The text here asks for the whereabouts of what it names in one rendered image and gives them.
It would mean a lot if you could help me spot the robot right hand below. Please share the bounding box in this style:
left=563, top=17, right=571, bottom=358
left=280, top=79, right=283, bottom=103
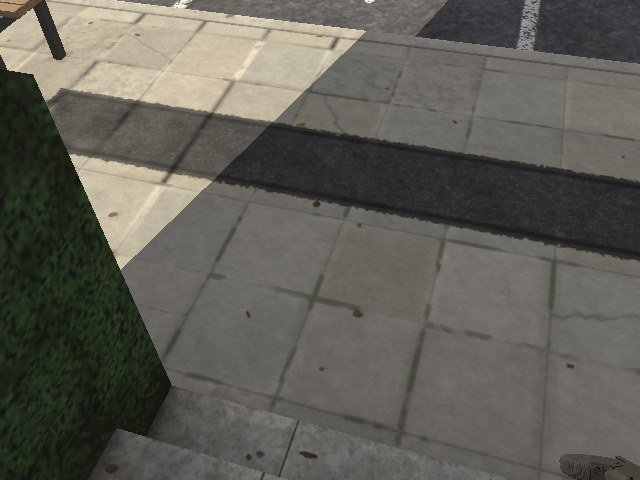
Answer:
left=559, top=454, right=640, bottom=480

